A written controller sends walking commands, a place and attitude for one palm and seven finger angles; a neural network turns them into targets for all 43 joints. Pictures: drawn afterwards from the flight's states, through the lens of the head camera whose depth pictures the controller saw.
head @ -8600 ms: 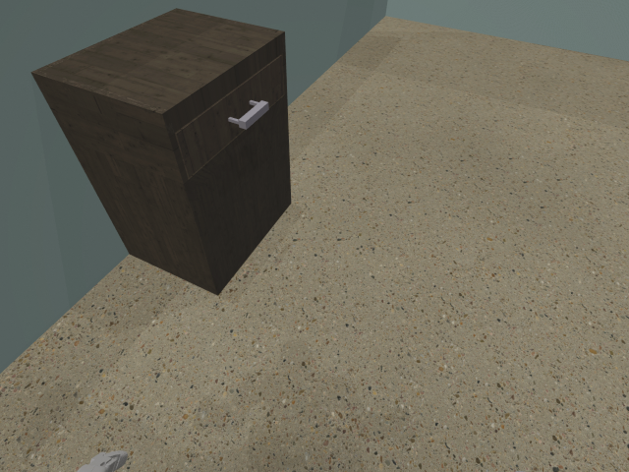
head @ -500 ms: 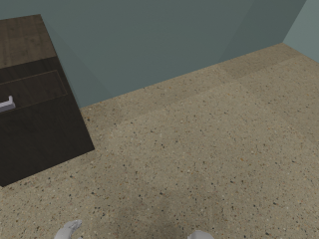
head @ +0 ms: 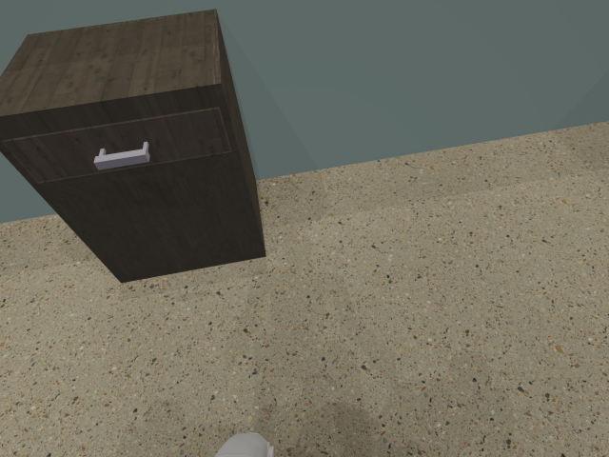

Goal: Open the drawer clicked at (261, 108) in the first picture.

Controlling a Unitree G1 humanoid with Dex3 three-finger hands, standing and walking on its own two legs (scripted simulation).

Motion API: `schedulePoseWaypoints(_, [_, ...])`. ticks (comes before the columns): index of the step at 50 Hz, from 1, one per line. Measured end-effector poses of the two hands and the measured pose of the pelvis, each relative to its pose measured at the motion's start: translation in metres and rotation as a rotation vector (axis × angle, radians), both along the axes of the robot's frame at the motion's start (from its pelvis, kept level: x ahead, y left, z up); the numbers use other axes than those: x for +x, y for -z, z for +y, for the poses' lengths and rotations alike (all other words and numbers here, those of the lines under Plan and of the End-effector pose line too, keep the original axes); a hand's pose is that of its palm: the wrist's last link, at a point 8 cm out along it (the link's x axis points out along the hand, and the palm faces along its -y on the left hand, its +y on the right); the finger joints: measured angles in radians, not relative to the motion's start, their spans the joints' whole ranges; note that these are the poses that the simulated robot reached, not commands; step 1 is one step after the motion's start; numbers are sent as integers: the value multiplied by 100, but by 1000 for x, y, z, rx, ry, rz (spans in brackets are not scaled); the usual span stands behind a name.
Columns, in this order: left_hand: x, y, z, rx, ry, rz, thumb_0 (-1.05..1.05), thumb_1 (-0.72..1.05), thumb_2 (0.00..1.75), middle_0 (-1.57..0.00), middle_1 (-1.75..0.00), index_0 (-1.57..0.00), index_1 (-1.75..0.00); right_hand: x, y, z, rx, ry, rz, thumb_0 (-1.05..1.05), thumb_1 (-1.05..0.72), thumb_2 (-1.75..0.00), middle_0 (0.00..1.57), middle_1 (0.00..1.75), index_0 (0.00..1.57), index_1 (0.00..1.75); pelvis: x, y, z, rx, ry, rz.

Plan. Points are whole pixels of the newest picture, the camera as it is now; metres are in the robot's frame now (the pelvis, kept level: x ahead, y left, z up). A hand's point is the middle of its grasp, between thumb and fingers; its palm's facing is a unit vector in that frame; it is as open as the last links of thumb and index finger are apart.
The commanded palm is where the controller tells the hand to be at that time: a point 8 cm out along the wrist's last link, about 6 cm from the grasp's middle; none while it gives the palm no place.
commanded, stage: turn to face it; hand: left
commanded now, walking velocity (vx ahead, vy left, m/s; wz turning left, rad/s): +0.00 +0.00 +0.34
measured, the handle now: (123, 153) +0.81 +0.53 -0.14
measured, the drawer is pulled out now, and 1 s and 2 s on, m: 0.00 0.00 0.00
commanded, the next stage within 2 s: take the last steps up to it in 0.26 s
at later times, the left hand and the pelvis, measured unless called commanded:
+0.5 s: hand out of the picture -0.01 +0.27 -0.17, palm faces +0.20 -0.95 -0.23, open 7.4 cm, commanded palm none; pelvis -0.03 +0.06 +0.00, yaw +8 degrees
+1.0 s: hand out of the picture -0.06 +0.17 -0.16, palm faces +0.32 -0.92 -0.20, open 7.4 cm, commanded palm none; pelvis +0.05 +0.04 +0.00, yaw +14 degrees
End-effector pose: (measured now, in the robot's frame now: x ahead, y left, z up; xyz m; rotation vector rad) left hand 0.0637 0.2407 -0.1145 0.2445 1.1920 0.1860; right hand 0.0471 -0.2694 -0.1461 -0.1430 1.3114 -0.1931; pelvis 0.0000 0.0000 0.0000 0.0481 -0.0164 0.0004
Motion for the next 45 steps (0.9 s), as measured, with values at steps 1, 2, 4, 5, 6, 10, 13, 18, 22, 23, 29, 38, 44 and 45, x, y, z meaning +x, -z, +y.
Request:
schedulePoseWaypoints(1, [-12, 3, 5, -2, -21, 19, 1, 90, 90, -20, -30, -21, -30, 10, -1, 3, -5, -23, -13, 1, -91, -90, 20, 30, 19, 30, -1, 1, 3, -2, -9, 0])
schedulePoseWaypoints(2, [-23, 6, 10, -5, -42, 39, 1, 90, 90, -20, -30, -21, -30, 21, -3, 8, -10, -47, -29, 1, -91, -90, 20, 30, 19, 30, -2, 2, 6, -5, -18, 1])
schedulePoseWaypoints(4, [-47, 13, 22, -10, -85, 80, 1, 90, 90, -20, -30, -21, -30, 44, -6, 19, -22, -96, -67, 1, -92, -90, 20, 30, 19, 30, -5, 4, 14, -14, -36, 3])
schedulePoseWaypoints(5, [-59, 17, 29, -14, -107, 99, 1, 90, 90, -20, -30, -21, -30, 56, -9, 26, -29, -120, -90, 1, -92, -90, 20, 30, 19, 30, -6, 6, 18, -20, -44, 4])
schedulePoseWaypoints(6, [-70, 22, 36, -18, -128, 117, 1, 90, 90, -20, -30, -21, -30, 66, -11, 34, -37, -145, -114, 1, -92, -90, 19, 30, 19, 30, -6, 8, 23, -26, -54, 4])
schedulePoseWaypoints(10, [-106, 43, 65, -33, -208, 182, 1, 90, 90, -20, -30, -20, -30, 98, -20, 67, -64, -231, -211, 1, -91, -90, 20, 30, 19, 30, -10, 18, 42, -42, -82, -4])
schedulePoseWaypoints(13, [-115, 42, 76, -39, -235, 200, 1, 91, 90, -20, -29, -20, -30, 102, -32, 86, -68, -265, -235, 1, -91, -90, 20, 30, 20, 30, -13, 12, 50, -57, -91, -15])
schedulePoseWaypoints(18, [-109, 33, 83, -58, -243, 144, 1, 91, 90, -19, -29, -20, -30, 91, -37, 108, -51, -279, -223, 1, -91, -90, 20, 30, 20, 30, -20, 2, 59, -72, -120, -21])
schedulePoseWaypoints(22, [-100, 27, 82, -60, -234, 97, 1, 91, 90, -19, -29, -20, -30, 69, -32, 115, -23, -266, -192, 1, -91, -90, 20, 30, 20, 30, -25, -1, 61, -69, -135, -21])
schedulePoseWaypoints(23, [-97, 26, 81, -61, -229, 88, 1, 91, 90, -19, -29, -20, -30, 61, -30, 115, -15, -259, -181, 1, -91, -90, 20, 30, 20, 30, -25, -1, 61, -67, -137, -20])
schedulePoseWaypoints(29, [-74, 17, 65, -63, -181, 38, 1, 91, 90, -19, -29, -20, -30, 7, -12, 97, 9, -184, -82, 0, -92, -90, 20, 30, 20, 30, -25, -1, 53, -52, -153, -13])
schedulePoseWaypoints(38, [-62, 10, 22, -43, -210, -38, 1, 91, 90, -20, -29, -20, -30, -54, 15, 55, 42, -141, 157, 1, -92, -90, 20, 30, 20, 30, -3, 5, 26, -26, -192, -24])
schedulePoseWaypoints(44, [-106, 7, -2, -73, -289, 136, 0, 91, 90, -20, -29, -20, -30, -23, 5, 53, 55, -144, 149, 1, -92, -90, 20, 30, 20, 30, 22, -6, 26, -12, -202, -20])
schedulePoseWaypoints(45, [-113, 8, -6, -83, -305, 163, 1, 91, 90, -20, -29, -20, -30, -15, 4, 55, 56, -152, 147, 1, -92, -90, 20, 30, 20, 30, 27, -6, 28, -13, -209, -19])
